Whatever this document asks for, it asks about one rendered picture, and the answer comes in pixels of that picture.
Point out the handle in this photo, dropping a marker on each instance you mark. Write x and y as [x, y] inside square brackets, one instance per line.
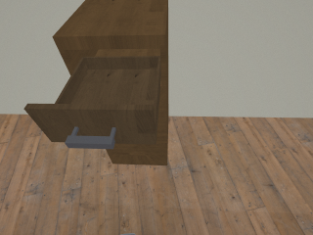
[75, 141]

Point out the drawer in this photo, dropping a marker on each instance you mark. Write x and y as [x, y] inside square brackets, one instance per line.
[105, 92]

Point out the cabinet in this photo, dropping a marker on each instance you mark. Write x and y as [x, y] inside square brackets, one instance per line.
[123, 28]

